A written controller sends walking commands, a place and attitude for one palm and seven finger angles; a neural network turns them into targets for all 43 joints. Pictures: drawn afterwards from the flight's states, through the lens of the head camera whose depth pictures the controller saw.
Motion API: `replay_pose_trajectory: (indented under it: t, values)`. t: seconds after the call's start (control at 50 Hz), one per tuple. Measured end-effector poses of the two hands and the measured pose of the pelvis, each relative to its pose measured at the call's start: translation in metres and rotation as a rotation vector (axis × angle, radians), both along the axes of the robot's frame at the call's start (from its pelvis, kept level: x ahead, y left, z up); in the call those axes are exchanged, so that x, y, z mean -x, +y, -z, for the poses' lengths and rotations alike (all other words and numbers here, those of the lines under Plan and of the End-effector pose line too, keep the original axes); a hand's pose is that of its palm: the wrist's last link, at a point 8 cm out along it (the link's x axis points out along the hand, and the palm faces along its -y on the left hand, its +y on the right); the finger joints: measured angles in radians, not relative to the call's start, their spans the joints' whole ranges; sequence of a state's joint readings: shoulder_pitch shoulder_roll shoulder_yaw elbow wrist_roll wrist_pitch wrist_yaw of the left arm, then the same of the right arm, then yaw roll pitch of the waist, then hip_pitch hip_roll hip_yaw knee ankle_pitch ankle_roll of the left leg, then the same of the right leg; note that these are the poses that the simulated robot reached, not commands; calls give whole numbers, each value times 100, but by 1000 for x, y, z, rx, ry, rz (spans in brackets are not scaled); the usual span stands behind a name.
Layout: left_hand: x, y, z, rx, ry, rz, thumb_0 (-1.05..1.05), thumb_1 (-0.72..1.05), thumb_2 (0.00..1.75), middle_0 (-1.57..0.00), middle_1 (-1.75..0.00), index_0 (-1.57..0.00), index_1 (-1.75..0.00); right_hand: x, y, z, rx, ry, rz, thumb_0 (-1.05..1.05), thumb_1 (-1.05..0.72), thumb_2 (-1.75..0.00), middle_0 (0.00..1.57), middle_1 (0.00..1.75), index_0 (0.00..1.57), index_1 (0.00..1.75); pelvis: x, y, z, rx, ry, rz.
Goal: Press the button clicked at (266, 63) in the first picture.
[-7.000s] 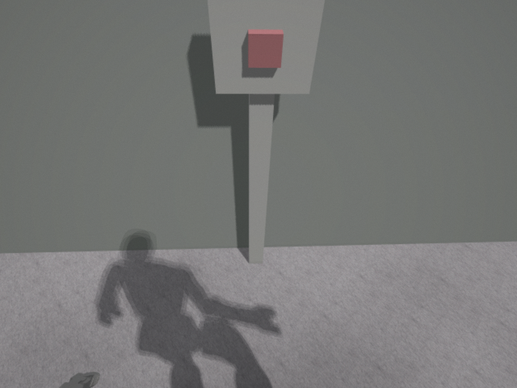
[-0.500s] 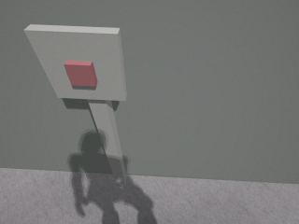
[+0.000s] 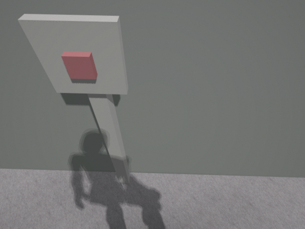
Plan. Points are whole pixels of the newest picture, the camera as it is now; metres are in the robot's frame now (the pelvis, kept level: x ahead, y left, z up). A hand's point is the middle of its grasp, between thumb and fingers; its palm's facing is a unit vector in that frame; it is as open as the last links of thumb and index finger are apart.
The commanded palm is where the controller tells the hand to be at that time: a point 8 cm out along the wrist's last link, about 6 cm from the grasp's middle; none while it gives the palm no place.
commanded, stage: come to a stop and stand still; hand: left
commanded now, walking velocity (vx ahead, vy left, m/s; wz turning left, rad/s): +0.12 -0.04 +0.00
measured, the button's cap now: (80, 65) +0.45 +0.21 +0.20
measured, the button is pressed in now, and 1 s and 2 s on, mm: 0 0 0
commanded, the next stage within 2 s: look again from close up in 0.96 s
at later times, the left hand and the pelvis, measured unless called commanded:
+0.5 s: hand out of the picture +0.02 +0.17 -0.17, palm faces +0.00 -0.98 -0.17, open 7.4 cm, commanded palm none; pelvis +0.03 +0.00 +0.01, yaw +0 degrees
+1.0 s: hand out of the picture +0.06 +0.16 -0.17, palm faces +0.02 -0.98 -0.20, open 7.3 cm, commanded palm none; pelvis +0.05 -0.01 +0.01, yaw +0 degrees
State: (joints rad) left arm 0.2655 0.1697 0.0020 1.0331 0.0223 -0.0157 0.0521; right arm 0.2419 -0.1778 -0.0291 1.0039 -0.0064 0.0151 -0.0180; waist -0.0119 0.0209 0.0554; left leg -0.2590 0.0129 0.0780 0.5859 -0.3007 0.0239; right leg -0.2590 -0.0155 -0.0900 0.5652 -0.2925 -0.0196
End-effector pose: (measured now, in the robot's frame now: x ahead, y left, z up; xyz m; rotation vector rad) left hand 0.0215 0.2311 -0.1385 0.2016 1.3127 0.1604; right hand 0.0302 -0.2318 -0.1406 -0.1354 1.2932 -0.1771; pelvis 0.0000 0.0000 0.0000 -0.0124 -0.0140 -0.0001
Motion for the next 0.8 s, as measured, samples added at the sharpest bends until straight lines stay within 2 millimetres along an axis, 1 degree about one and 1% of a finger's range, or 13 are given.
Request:
replay_pose_trajectory:
  t: [0.1,0.2,0.34,0.42,0.48,0.6,0.8]
  values:
    - [-15,15,-6,-5,-60,9,1,90,90,-20,-30,-20,-30,2,12,-3,-3,-35,-29,1,-93,-90,20,30,20,30,0,10,-2,-4,-10,-3]
    - [-19,18,-8,3,-70,14,1,91,90,-20,-30,-20,-30,9,19,-2,-16,-5,-40,1,-92,-90,20,30,20,30,-3,13,-4,-13,-2,-8]
    - [-4,5,-6,28,24,1,1,91,90,-20,-30,-20,-30,14,21,-1,-32,59,-27,1,-91,-90,20,30,20,30,-16,10,-6,-15,15,2]
    - [4,-6,-3,48,80,-11,1,90,90,-20,-30,-20,-30,11,20,-1,-32,88,-20,1,-91,-90,20,30,20,30,-24,7,-7,-14,18,5]
    - [6,-14,-1,62,108,-17,1,90,90,-20,-30,-20,-30,8,19,-1,-29,102,-16,1,-91,-90,20,30,20,30,-30,4,-7,-14,17,5]
    - [0,-24,1,74,121,-27,1,91,90,-20,-30,-20,-30,-2,14,-2,-18,117,-15,1,-91,-90,20,30,20,30,-39,-1,-8,-14,14,3]
    - [-18,-23,0,52,99,-31,1,92,90,-20,-30,-20,-30,-15,6,-3,-8,122,-18,1,-92,-90,20,30,20,30,-49,-8,-9,-15,15,-3]
